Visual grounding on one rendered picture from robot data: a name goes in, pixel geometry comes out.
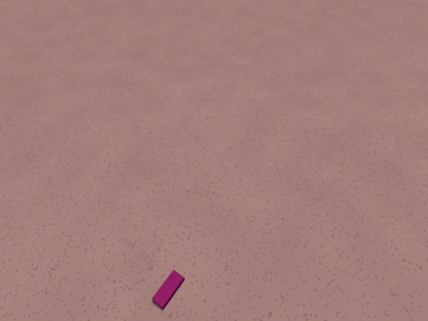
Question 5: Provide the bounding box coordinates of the small box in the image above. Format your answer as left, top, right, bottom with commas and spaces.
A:
152, 270, 185, 309

